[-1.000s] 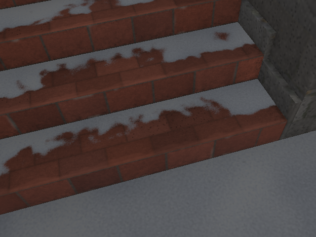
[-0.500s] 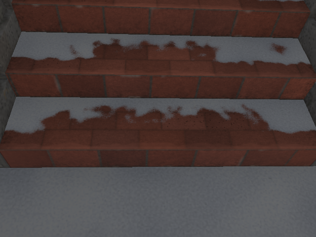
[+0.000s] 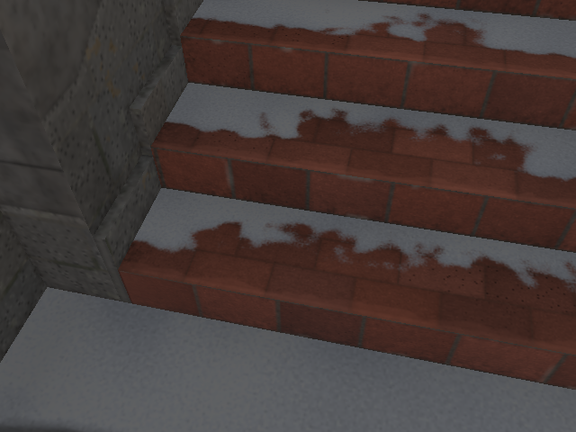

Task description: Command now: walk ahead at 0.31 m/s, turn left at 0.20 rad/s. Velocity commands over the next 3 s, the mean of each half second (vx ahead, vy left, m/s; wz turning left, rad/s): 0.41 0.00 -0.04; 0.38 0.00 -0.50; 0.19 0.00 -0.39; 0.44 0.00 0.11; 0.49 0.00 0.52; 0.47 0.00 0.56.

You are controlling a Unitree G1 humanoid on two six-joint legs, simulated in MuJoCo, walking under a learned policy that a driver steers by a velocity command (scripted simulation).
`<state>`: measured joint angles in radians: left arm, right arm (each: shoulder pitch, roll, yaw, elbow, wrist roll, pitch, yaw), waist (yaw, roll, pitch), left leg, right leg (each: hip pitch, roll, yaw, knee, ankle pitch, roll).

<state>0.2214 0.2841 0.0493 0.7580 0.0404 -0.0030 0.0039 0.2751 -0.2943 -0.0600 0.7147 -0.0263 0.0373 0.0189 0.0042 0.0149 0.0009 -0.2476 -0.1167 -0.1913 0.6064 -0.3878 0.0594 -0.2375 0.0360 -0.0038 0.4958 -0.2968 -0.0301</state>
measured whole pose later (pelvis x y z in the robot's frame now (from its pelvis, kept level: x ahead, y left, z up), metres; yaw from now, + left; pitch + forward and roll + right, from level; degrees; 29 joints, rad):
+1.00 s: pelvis +0.43 -0.01 -0.01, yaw -21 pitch +1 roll +1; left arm 0.13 0.27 0.04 0.73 0.02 -0.02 -0.02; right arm 0.25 -0.26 -0.03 0.78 -0.03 -0.02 -0.01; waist -0.03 0.03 0.08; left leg -0.39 0.05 0.05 1.21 -0.51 -0.04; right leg -0.46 0.08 -0.02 0.60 -0.17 -0.10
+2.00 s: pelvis +0.67 -0.16 +0.03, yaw -26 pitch +4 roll -2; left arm -0.10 0.10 -0.05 0.59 0.03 -0.03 0.01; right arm 0.53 -0.13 -0.02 1.05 0.02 -0.09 0.02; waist -0.08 0.00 0.06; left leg -0.05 0.02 -0.12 0.77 -0.22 0.05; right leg -0.93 -0.03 -0.17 1.25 -0.37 -0.12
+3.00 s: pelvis +1.20 -0.36 +0.32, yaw +6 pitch +7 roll -1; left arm -0.11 0.13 -0.08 0.72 0.03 -0.05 -0.04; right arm 0.46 -0.16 0.00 1.03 -0.01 -0.13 0.09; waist -0.07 0.06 -0.18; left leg -0.23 -0.03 -0.23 0.50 -0.28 0.03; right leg -1.01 -0.03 -0.02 1.33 -0.45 -0.01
